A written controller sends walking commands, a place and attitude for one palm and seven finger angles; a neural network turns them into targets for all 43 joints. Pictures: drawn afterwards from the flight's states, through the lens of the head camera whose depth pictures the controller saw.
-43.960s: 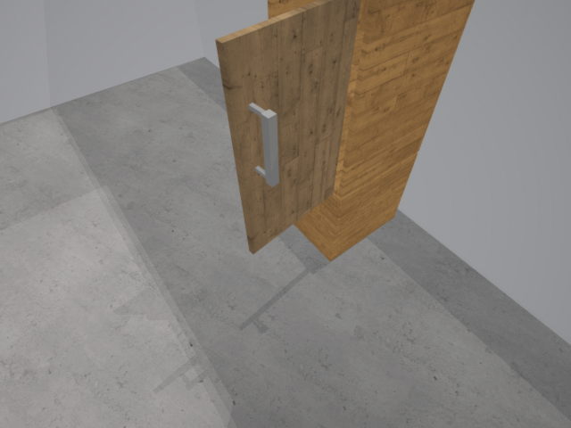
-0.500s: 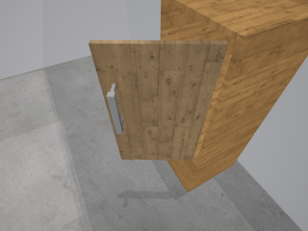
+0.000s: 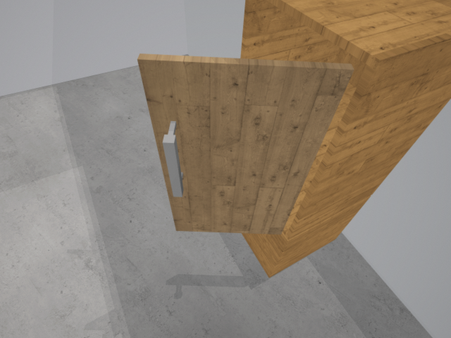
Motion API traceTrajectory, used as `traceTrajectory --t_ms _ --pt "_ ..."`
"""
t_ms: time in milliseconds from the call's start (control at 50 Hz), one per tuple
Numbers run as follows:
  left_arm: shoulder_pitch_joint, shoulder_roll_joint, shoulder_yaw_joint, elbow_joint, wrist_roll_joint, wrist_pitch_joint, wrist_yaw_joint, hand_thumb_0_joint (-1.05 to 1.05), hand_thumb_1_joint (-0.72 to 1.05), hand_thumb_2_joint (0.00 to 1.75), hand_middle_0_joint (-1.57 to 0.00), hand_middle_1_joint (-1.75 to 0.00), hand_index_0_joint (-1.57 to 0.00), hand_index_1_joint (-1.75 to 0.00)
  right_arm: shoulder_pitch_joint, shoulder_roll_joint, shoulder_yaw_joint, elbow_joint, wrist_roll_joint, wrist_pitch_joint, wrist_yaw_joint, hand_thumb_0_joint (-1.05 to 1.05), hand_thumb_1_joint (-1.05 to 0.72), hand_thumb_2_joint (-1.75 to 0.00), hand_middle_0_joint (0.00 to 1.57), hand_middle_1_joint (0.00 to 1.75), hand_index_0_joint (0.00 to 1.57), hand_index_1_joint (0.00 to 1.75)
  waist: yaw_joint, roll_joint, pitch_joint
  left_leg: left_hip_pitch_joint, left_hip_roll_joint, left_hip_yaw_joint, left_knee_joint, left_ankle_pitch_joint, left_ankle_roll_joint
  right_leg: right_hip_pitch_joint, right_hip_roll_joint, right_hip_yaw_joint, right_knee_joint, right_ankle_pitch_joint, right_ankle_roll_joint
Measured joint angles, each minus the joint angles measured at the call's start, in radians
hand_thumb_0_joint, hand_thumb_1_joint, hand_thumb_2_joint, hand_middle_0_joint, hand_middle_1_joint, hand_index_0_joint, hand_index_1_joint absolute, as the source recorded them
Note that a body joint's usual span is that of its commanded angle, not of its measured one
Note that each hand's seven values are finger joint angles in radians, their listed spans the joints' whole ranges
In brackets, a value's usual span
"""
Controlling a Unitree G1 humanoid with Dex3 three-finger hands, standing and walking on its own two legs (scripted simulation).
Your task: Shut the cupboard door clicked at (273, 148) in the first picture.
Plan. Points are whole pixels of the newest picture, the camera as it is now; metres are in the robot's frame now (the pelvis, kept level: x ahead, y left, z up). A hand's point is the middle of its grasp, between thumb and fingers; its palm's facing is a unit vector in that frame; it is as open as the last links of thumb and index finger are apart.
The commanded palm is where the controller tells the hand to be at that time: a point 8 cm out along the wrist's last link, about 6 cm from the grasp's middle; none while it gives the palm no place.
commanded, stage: look again from close up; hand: left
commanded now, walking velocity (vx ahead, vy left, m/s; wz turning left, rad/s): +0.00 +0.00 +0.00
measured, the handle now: (175, 161) +0.44 +0.14 +0.04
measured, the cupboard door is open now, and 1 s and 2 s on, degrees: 60 60 60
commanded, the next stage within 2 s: shuffle to correct the standing spot in 0.28 s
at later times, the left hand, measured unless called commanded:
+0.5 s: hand out of the picture +0.01 +0.18 -0.18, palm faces +0.00 -0.99 -0.17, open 7.4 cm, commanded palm none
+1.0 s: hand out of the picture +0.03 +0.10 -0.18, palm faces +0.01 -0.98 -0.20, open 7.3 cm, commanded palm none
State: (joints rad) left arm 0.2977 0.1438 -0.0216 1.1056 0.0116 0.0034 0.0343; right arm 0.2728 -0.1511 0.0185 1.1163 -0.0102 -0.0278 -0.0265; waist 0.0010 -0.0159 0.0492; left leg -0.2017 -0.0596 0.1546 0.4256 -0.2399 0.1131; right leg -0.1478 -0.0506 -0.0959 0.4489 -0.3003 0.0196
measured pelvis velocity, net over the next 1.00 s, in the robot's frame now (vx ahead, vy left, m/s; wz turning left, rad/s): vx -0.01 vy -0.08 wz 0.01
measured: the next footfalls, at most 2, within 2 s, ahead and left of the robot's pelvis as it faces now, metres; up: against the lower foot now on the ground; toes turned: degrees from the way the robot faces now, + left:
right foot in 0.92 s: +0.02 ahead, -0.22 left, +0.00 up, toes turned -2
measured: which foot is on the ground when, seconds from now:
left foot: down 0.00-1.00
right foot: down 0.00-0.52, up 0.54-0.90, down 0.92-1.00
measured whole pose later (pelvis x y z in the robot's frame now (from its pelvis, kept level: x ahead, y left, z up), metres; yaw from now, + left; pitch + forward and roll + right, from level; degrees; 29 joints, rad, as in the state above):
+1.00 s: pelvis -0.01 -0.08 -0.01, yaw +0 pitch +1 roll -1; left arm 0.23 0.16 0.03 1.02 0.03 0.01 0.02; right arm 0.28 -0.20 -0.05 1.08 -0.03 0.02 -0.02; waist -0.02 0.02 0.04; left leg -0.34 0.05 0.05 0.63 -0.38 0.01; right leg -0.25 -0.03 -0.03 0.52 -0.29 0.02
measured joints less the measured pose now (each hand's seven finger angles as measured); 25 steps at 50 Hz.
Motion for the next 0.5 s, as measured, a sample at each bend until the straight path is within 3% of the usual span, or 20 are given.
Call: traceTrajectory --t_ms 380,500 --pt "-0.03 0.006 0.011 0.01 0.001 0.006 0.006 0.0 0.91 0.89 -0.2 -0.3 -0.2 -0.3 -0.017 -0.001 -0.006 0.014 -0.001 -0.005 -0.014 0.01 -0.92 -0.9 0.2 0.3 0.2 0.3 0.001 -0.006 -0.002 0.031 -0.018 0.006 -0.014 -0.009 0.013 0.023 -0.017 0.008 0.0 -0.013 0.015" --pt "-0.033 0.011 0.017 0.009 0.0 0.015 0.005 0.0 0.91 0.89 -0.2 -0.3 -0.2 -0.3 -0.013 0.009 -0.009 0.019 -0.004 -0.005 -0.021 0.01 -0.92 -0.9 0.2 0.3 0.2 0.3 -0.003 -0.012 0.0 0.032 -0.02 0.013 -0.022 -0.004 0.012 0.01 -0.019 0.016 0.019 -0.018 0.004"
